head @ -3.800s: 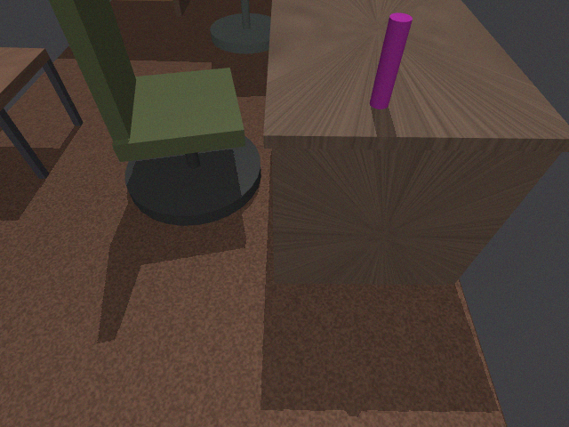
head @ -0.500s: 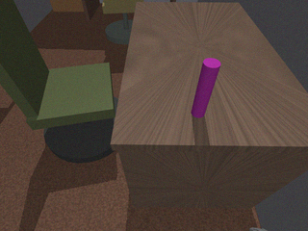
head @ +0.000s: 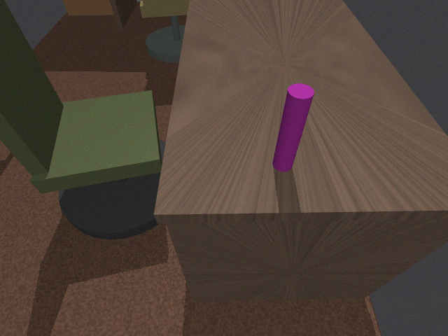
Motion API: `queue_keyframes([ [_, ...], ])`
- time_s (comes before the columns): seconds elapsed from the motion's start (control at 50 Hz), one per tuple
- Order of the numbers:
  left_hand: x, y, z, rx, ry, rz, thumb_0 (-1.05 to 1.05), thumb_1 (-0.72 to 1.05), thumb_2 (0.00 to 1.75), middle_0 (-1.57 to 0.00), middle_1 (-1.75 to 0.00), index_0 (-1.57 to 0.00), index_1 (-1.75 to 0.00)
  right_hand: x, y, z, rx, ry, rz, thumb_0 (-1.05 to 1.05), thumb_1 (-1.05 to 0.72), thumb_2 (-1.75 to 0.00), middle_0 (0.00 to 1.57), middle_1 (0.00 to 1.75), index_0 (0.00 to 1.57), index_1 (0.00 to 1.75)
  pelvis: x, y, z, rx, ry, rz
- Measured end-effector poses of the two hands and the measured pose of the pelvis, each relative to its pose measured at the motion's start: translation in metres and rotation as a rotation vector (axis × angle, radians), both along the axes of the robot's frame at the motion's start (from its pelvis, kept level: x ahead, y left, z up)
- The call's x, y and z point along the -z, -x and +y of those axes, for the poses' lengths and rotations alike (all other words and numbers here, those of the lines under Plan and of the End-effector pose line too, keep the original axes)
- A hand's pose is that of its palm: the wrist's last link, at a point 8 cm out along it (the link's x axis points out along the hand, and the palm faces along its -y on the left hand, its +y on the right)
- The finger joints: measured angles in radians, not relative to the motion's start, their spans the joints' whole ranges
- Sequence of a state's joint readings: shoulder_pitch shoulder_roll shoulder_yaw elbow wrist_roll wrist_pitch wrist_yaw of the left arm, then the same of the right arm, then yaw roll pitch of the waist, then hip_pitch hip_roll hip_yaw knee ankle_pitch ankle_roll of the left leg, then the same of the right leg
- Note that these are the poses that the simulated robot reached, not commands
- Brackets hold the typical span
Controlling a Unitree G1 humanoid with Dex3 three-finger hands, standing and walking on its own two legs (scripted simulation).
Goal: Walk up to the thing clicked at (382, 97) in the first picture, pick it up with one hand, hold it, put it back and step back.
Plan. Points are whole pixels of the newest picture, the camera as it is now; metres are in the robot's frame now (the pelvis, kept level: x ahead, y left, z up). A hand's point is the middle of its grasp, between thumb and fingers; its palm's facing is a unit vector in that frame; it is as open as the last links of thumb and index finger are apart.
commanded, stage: stand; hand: right
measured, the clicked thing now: (290, 132) +0.50 -0.14 +0.06
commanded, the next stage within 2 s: none
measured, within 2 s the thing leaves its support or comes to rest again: neither
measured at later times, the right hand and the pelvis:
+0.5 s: hand out of the picture +0.10 -0.26 -0.15, palm faces -0.02 +0.94 -0.34, open 7.4 cm; pelvis +0.01 -0.01 +0.00, yaw +0 degrees
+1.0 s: hand out of the picture +0.09 -0.27 -0.16, palm faces -0.03 +0.94 -0.33, open 7.4 cm; pelvis +0.02 -0.01 +0.00, yaw +1 degrees
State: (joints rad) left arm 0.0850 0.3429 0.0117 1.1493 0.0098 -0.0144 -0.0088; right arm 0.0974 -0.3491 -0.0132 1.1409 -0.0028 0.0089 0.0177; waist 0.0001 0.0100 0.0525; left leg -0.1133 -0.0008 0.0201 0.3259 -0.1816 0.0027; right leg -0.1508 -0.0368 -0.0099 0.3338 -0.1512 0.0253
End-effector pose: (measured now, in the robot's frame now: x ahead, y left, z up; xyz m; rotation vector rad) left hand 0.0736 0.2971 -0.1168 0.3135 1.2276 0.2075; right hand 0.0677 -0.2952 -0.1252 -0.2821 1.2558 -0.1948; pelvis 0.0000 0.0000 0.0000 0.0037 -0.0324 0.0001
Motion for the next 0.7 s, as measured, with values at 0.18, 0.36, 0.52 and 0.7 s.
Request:
queue_keyframes([
  [0.18, 0.001, -0.005, -0.005, 0.005, 0.007, -0.002, 0.0, 0.9, 0.9, -0.2, -0.3, -0.21, -0.3, -0.003, -0.013, -0.002, -0.016, 0.006, -0.023, 0.01, -0.91, -0.9, 0.2, 0.3, 0.21, 0.3, -0.001, -0.008, -0.004, -0.003, -0.002, 0.003],
  [0.36, 0.002, -0.01, -0.011, 0.005, 0.015, -0.014, 0.0, 0.9, 0.9, -0.2, -0.3, -0.21, -0.3, -0.008, -0.022, -0.01, -0.022, 0.023, -0.04, 0.01, -0.91, -0.9, 0.2, 0.3, 0.21, 0.3, -0.001, -0.012, -0.008, -0.007, 0.001, 0.0],
  [0.52, 0.002, -0.01, -0.013, 0.005, 0.014, -0.008, 0.0, 0.9, 0.9, -0.2, -0.3, -0.21, -0.3, -0.009, -0.022, -0.014, -0.023, 0.028, -0.037, 0.01, -0.91, -0.9, 0.2, 0.3, 0.21, 0.3, -0.001, -0.013, -0.011, -0.006, 0.002, 0.0],
  [0.7, 0.001, -0.008, -0.012, -0.001, 0.005, 0.006, 0.0, 0.9, 0.9, -0.2, -0.3, -0.21, -0.3, -0.005, -0.018, -0.013, -0.025, 0.018, -0.015, 0.01, -0.91, -0.9, 0.2, 0.3, 0.21, 0.3, -0.001, -0.015, -0.012, -0.007, 0.001, 0.004],
])
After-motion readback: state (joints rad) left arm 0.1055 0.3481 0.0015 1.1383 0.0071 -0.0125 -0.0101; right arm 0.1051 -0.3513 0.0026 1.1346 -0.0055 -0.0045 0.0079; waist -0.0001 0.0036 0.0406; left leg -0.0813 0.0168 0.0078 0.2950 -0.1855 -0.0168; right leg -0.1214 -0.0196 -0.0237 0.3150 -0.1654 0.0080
